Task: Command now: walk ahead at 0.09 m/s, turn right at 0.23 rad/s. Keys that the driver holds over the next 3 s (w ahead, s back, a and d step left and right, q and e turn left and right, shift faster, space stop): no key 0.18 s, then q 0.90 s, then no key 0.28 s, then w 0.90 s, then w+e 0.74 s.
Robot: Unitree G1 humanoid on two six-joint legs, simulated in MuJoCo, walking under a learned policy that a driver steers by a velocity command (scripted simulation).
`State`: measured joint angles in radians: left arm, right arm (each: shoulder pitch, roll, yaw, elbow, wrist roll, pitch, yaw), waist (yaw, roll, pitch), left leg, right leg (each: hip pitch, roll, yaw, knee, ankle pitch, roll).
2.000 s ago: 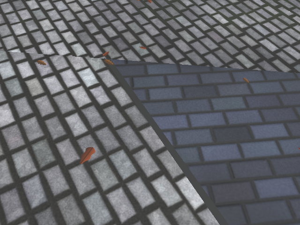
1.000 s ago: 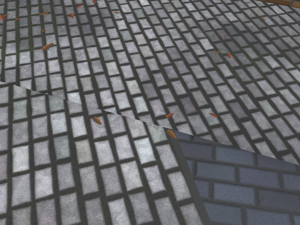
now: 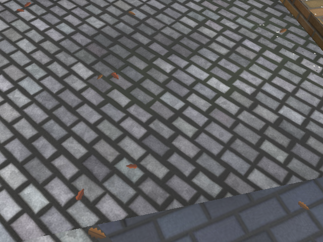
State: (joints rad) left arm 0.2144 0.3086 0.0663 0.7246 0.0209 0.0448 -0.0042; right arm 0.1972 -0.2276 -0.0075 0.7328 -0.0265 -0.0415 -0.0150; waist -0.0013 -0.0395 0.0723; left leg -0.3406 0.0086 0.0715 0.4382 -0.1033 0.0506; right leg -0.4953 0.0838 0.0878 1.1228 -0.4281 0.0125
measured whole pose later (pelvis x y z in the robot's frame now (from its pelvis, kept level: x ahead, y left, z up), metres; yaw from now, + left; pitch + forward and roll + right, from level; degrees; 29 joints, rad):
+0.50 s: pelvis +0.02 -0.01 -0.01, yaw +6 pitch -1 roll -1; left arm 0.18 0.25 0.04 0.75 0.02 0.04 0.04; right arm 0.31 -0.25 -0.05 0.77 -0.03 0.03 0.02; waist -0.04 -0.01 0.03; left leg -0.36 -0.03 0.01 0.64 -0.25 0.05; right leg -0.26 0.00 -0.09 0.64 -0.37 -0.03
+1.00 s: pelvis +0.01 -0.04 +0.00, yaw +24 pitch +1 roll +1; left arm 0.24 0.25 0.03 0.68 0.03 0.02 0.04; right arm 0.21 -0.31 -0.10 0.70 -0.03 0.07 0.03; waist 0.00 0.06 0.03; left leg -0.54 -0.11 -0.09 1.08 -0.39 -0.02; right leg -0.22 0.01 -0.04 0.45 -0.24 -0.05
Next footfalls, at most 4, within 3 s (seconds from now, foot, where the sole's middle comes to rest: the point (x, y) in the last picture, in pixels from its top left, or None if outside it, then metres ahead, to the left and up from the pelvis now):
0.18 right None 0.05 -0.11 -0.77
0.84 right None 0.08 -0.11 -0.77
1.26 left None -0.04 0.06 -0.77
1.72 right None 0.14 -0.07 -0.77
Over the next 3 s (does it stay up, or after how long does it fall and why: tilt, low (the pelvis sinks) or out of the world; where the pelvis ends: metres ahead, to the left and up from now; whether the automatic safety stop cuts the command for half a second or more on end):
stays up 0.66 0.27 -0.16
